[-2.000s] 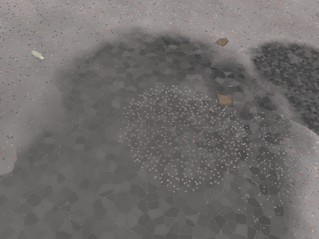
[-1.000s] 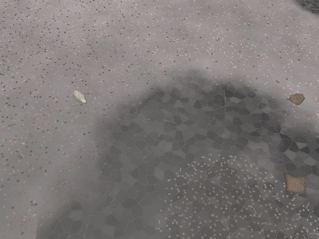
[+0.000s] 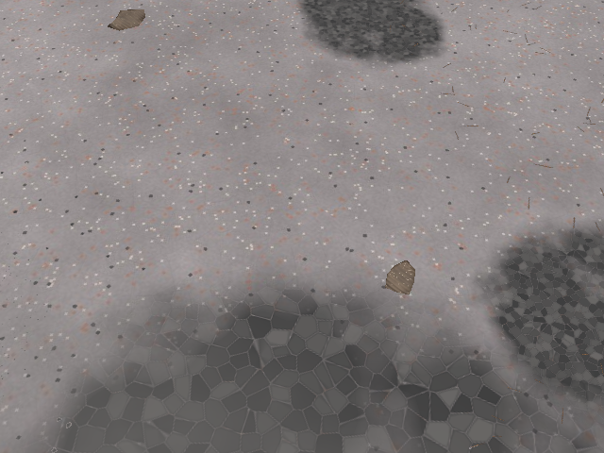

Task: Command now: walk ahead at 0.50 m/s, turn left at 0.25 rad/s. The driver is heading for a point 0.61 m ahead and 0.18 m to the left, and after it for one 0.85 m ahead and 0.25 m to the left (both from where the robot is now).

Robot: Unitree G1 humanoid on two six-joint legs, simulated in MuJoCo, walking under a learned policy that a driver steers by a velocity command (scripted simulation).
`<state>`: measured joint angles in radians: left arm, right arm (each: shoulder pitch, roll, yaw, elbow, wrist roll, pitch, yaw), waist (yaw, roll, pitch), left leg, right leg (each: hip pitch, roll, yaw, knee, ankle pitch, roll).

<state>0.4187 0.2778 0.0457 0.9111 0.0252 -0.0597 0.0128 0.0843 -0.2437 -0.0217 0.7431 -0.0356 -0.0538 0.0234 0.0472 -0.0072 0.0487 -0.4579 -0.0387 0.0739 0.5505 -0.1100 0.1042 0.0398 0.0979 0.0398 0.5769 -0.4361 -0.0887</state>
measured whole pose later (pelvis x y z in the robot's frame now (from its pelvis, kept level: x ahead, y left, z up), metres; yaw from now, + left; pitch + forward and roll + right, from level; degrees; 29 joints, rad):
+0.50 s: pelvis +0.28 +0.01 +0.01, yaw +17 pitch +2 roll +1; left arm 0.01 0.26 -0.01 0.68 0.03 -0.07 -0.01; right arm 0.47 -0.28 -0.08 0.87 -0.01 -0.04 0.00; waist -0.11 -0.02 0.02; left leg -0.03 -0.14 -0.24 0.46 -0.43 0.08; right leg -0.46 0.01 0.03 0.49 -0.12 -0.01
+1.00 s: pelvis +0.49 +0.10 +0.00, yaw +34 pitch +1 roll -2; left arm 0.39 0.25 0.04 0.86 0.00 -0.05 0.02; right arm 0.05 -0.26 -0.03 0.68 -0.06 -0.02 0.06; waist 0.07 0.03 0.07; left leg -0.47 -0.02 0.07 0.54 -0.07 0.11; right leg -0.04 -0.05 -0.25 0.56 -0.46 0.02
